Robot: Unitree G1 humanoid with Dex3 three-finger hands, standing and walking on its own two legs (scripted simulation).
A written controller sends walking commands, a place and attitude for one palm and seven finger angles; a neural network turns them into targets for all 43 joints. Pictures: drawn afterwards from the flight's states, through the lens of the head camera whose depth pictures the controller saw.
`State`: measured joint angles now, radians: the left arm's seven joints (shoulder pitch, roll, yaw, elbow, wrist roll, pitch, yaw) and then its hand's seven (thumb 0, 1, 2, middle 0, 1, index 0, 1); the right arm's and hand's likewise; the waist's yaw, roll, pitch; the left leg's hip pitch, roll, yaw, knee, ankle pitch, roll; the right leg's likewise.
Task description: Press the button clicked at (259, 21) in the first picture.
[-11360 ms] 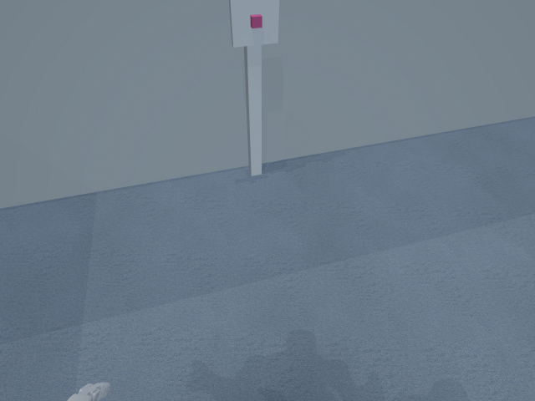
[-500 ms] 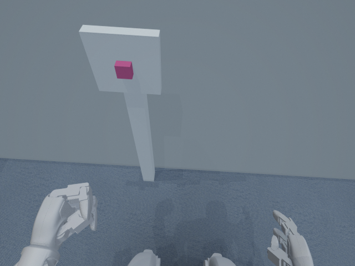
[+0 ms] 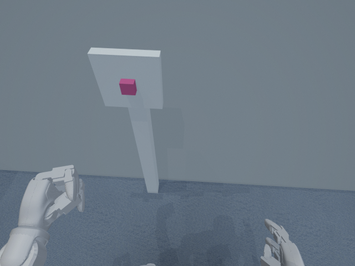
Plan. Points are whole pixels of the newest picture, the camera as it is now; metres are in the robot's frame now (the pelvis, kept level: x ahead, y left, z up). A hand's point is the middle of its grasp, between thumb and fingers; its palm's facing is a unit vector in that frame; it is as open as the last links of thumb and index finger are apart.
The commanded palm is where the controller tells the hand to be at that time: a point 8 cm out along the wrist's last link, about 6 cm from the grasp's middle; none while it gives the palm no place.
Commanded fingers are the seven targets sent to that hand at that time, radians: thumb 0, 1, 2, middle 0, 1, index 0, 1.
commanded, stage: raise the hand and make a fist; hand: left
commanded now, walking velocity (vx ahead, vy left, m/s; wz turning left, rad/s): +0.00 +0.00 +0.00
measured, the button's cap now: (128, 86) +0.55 +0.17 +0.09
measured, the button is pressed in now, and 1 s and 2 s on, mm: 0 0 0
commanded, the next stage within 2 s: aim a knuckle at the button in 0.38 s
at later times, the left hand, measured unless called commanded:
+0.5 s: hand (90, 203) +0.22 +0.19 +0.07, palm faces +0.01 -1.00 -0.05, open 3.1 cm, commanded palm +0.20 +0.24 +0.08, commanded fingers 0.00 0.90 0.90 -1.30 -1.50 -1.30 -1.50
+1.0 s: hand (111, 162) +0.32 +0.17 +0.07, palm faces -0.01 -1.00 -0.03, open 3.1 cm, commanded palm +0.29 +0.22 +0.07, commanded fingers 0.00 0.90 0.90 -1.30 -1.50 -1.30 -1.50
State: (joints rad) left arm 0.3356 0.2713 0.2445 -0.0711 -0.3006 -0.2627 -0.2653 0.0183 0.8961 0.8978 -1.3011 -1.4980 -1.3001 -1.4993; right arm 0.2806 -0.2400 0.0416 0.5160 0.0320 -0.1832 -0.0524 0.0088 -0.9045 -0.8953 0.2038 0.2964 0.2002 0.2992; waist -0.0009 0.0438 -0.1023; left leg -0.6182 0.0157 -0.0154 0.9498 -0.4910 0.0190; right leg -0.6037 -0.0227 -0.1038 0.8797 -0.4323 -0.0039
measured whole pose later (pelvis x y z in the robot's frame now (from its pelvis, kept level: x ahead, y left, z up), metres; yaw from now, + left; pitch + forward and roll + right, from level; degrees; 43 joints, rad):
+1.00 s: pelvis +0.00 -0.01 +0.00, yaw -1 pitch +10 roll -1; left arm -0.05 0.24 0.21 0.28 -0.24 -0.28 -0.22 0.02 0.90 0.90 -1.30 -1.50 -1.30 -1.50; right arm 0.27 -0.25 0.02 0.57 0.02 -0.17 -0.05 0.01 -0.91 -0.90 0.20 0.30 0.20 0.30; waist -0.02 0.03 -0.08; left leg -0.62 0.02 0.01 0.90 -0.46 0.01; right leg -0.63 -0.02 -0.08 0.87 -0.41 -0.02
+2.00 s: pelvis -0.01 +0.00 -0.01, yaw -3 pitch +18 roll -1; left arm -0.64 0.31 0.33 0.94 -0.13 -0.43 -0.13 0.02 0.90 0.90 -1.30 -1.50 -1.30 -1.50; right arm 0.39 -0.25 0.00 0.62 -0.01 0.03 0.00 0.00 -0.91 -0.90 0.20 0.30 0.20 0.30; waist -0.11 0.02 -0.11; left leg -0.81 0.04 0.04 0.97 -0.47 0.02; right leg -0.84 0.00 -0.04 0.93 -0.41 -0.01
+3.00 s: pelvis -0.01 -0.01 -0.02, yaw -3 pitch +20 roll -2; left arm -0.82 0.37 0.36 1.10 -0.09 -0.45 -0.12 0.02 0.90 0.90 -1.30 -1.50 -1.30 -1.50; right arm 0.37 -0.26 0.01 0.63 -0.03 0.04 0.00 0.00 -0.91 -0.90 0.20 0.30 0.20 0.30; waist -0.15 0.02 -0.10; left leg -0.88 0.04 0.03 1.01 -0.48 0.02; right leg -0.89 0.00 -0.06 0.96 -0.41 -0.01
